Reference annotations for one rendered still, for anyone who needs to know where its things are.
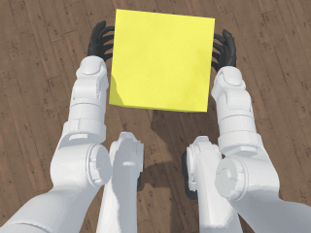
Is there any robot left forearm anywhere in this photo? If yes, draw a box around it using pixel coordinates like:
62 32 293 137
50 55 109 179

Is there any carton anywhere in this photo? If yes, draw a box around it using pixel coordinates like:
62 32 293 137
109 9 215 113

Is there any left robot upper arm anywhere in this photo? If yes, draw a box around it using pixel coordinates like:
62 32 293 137
0 143 113 233

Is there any left robot thigh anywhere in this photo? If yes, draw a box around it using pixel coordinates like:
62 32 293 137
96 138 144 233

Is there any left robot hand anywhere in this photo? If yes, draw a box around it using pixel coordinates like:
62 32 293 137
86 20 116 62

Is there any right robot hand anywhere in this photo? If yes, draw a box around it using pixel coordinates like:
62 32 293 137
211 29 237 74

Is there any right robot upper arm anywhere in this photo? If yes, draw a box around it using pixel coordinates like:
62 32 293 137
214 154 311 233

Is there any robot right shin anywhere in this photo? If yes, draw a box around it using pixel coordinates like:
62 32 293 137
188 136 223 190

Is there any robot right forearm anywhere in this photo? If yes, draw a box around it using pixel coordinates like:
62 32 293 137
211 66 274 167

